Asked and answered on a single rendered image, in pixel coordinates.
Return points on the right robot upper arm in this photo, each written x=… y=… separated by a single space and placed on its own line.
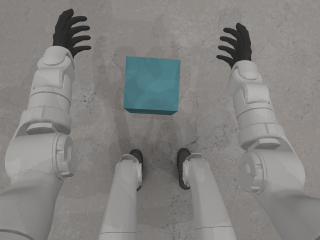
x=276 y=180

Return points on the left robot forearm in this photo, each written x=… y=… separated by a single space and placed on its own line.
x=50 y=96

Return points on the robot left thigh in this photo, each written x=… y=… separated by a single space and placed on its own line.
x=120 y=217

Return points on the left robot upper arm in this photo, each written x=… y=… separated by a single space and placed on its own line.
x=37 y=166

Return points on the right robot forearm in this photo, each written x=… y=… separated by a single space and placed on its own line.
x=258 y=127

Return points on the robot right hand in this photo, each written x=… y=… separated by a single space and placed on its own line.
x=242 y=46

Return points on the robot left hand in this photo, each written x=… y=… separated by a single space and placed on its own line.
x=64 y=33

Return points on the robot right shin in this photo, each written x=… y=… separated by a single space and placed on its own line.
x=192 y=156

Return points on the carton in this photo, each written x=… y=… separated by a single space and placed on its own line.
x=151 y=85

